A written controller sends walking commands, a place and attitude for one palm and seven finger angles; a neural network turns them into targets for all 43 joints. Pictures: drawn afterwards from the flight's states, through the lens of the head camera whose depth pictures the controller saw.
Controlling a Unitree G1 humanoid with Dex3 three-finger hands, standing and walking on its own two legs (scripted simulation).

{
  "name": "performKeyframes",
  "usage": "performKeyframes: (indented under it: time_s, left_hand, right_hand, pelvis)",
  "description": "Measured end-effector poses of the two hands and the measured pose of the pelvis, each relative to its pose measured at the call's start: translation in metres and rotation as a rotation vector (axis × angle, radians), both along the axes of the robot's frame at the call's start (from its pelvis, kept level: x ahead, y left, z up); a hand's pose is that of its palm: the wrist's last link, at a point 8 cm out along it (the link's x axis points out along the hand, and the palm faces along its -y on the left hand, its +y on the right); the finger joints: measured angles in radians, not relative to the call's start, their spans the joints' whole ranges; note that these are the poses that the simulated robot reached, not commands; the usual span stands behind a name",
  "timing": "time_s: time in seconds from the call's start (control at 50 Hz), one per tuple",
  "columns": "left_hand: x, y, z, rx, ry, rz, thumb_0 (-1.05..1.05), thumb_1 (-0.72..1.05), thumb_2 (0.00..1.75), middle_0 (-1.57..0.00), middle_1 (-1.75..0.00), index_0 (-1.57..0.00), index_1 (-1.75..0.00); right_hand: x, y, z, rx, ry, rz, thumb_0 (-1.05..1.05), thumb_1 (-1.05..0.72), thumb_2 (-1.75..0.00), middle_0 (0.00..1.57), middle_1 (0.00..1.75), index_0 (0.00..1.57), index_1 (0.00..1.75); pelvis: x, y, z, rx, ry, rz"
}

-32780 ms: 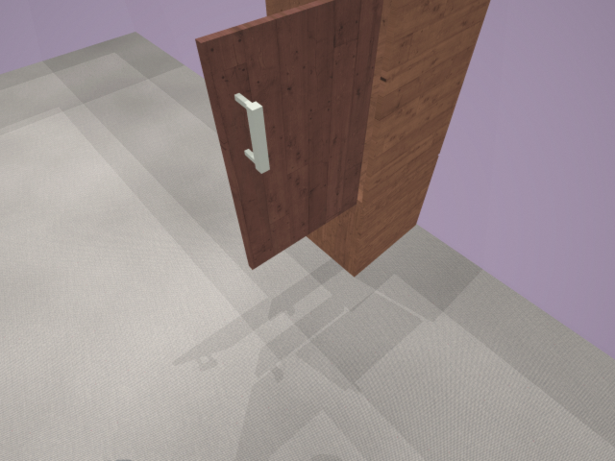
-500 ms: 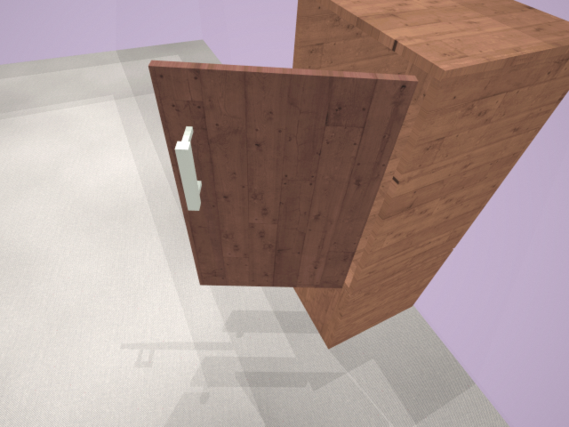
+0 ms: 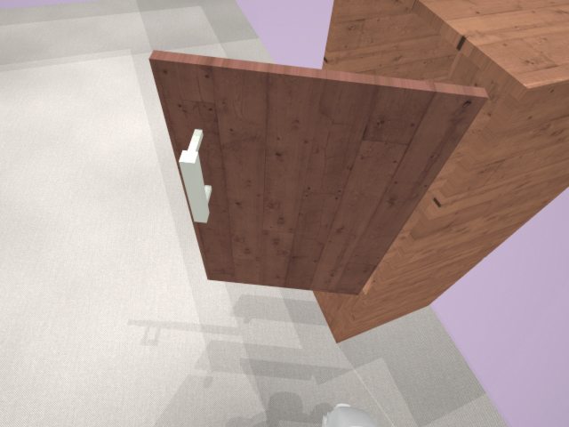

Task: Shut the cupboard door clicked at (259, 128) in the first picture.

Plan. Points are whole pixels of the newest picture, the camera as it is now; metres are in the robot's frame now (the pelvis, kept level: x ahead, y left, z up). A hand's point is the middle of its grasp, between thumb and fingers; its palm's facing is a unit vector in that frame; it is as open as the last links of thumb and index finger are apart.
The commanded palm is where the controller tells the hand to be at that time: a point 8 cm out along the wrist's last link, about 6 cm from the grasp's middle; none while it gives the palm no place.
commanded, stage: come to a stop and stand still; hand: left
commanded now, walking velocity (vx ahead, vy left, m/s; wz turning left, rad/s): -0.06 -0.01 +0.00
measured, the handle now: (199, 178) +0.42 +0.16 +0.08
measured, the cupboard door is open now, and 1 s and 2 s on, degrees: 64 64 64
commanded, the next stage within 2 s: look again from close up in 0.56 s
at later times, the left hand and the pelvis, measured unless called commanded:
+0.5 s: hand out of the picture +0.08 +0.13 -0.18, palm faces +0.02 -0.98 -0.17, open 7.2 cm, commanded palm none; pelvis +0.01 -0.05 +0.00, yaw -1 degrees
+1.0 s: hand out of the picture +0.02 +0.15 -0.18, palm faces +0.00 -0.97 -0.23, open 7.4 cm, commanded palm none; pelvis +0.00 -0.04 -0.01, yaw -1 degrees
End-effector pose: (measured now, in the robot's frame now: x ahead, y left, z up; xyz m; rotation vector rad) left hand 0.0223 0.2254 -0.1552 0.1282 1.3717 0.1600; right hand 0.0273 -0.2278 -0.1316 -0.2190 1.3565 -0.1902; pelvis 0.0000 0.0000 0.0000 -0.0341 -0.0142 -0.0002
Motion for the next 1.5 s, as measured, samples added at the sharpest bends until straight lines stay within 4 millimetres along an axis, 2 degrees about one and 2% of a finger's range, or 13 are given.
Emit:
performKeyframes:
  time_s: [0.14,0.24,0.38,0.52,0.66,0.78,0.86,1.08,1.28,1.32,1.38,1.44,1.5]
  left_hand:
    - [0.041,-0.003,0.009,0.064,-0.082,-0.032,0.0,0.92,0.9,-0.2,-0.3,-0.19,-0.3]
    - [0.049,-0.022,0.008,0.083,-0.108,-0.076,0.0,0.92,0.9,-0.2,-0.3,-0.19,-0.3]
    - [0.048,-0.048,0.0,0.008,-0.123,-0.065,0.0,0.91,0.9,-0.2,-0.3,-0.2,-0.3]
    - [0.043,-0.049,0.006,-0.008,-0.135,-0.045,-0.01,0.94,0.9,-0.2,-0.3,-0.2,-0.3]
    - [0.016,-0.043,0.007,0.009,-0.064,-0.066,0.0,0.93,0.9,-0.2,-0.3,-0.2,-0.3]
    - [-0.008,-0.032,0.011,0.06,-0.022,-0.06,0.0,0.91,0.9,-0.2,-0.3,-0.2,-0.3]
    - [-0.015,-0.028,0.01,0.067,-0.013,-0.053,0.0,0.91,0.9,-0.2,-0.3,-0.2,-0.3]
    - [-0.002,-0.03,0.006,0.031,-0.068,-0.061,0.0,0.91,0.9,-0.2,-0.3,-0.2,-0.3]
    - [0.002,-0.02,0.005,0.034,-0.088,-0.082,0.0,0.91,0.9,-0.2,-0.3,-0.2,-0.3]
    - [0.029,-0.008,0.025,0.047,-0.262,0.013,0.01,0.91,0.9,-0.21,-0.3,-0.2,-0.3]
    - [0.086,-0.005,0.09,0.097,-0.709,0.032,0.01,0.91,0.9,-0.21,-0.31,-0.21,-0.31]
    - [0.132,-0.02,0.152,0.081,-1.071,-0.005,0.01,0.91,0.9,-0.23,-0.34,-0.23,-0.34]
    - [0.152,-0.04,0.179,-0.016,-1.336,-0.079,0.01,0.91,0.9,-0.26,-0.37,-0.26,-0.37]
  right_hand:
    - [0.017,-0.027,-0.011,0.023,-0.029,-0.01,0.01,-0.93,-0.89,0.21,0.3,0.2,0.3]
    - [0.026,-0.047,-0.026,0.051,-0.063,-0.046,0.0,-0.92,-0.89,0.2,0.3,0.2,0.3]
    - [0.016,-0.049,-0.018,0.044,-0.055,-0.037,0.0,-0.91,-0.89,0.2,0.3,0.2,0.3]
    - [-0.004,-0.047,-0.006,0.041,-0.01,-0.025,0.0,-0.93,-0.89,0.2,0.3,0.2,0.3]
    - [-0.019,-0.041,-0.008,0.064,0.009,-0.031,0.0,-0.93,-0.89,0.2,0.3,0.2,0.3]
    - [-0.013,-0.045,-0.019,0.073,-0.032,-0.046,0.0,-0.92,-0.89,0.2,0.3,0.2,0.3]
    - [-0.003,-0.043,-0.022,0.078,-0.059,-0.038,0.0,-0.91,-0.89,0.2,0.3,0.2,0.3]
    - [0.013,-0.034,-0.017,0.066,-0.117,-0.02,0.0,-0.92,-0.89,0.2,0.3,0.2,0.3]
    - [-0.001,-0.026,-0.014,0.059,-0.104,-0.03,0.0,-0.92,-0.89,0.2,0.3,0.2,0.3]
    - [0.002,-0.029,-0.009,0.021,-0.2,-0.018,0.0,-0.92,-0.89,0.2,0.3,0.2,0.3]
    - [0.018,-0.033,0.001,0.003,-0.406,0.009,0.01,-0.91,-0.89,0.2,0.3,0.2,0.3]
    - [0.043,-0.037,0.009,0.019,-0.592,0.05,0.01,-0.91,-0.89,0.2,0.3,0.2,0.3]
    - [0.068,-0.042,0.018,0.029,-0.727,0.078,0.01,-0.91,-0.89,0.2,0.3,0.2,0.3]
  pelvis:
    - [0.006,-0.024,-0.005,0.018,0.0,-0.012]
    - [0.01,-0.041,-0.016,0.025,0.008,-0.013]
    - [0.007,-0.047,-0.012,0.032,-0.005,-0.004]
    - [0.009,-0.049,-0.002,0.033,-0.005,-0.012]
    - [0.008,-0.048,-0.001,0.038,-0.004,-0.011]
    - [0.003,-0.045,-0.007,0.033,-0.001,-0.011]
    - [0.002,-0.042,-0.01,0.032,0.003,-0.013]
    - [-0.003,-0.031,-0.009,0.034,-0.011,-0.025]
    - [-0.012,-0.022,-0.009,0.031,-0.016,-0.032]
    - [-0.016,-0.023,-0.013,0.033,-0.026,-0.019]
    - [-0.015,-0.025,-0.019,0.052,-0.028,-0.007]
    - [-0.018,-0.024,-0.024,0.039,-0.01,0.02]
    - [-0.026,-0.029,-0.034,0.042,0.045,0.012]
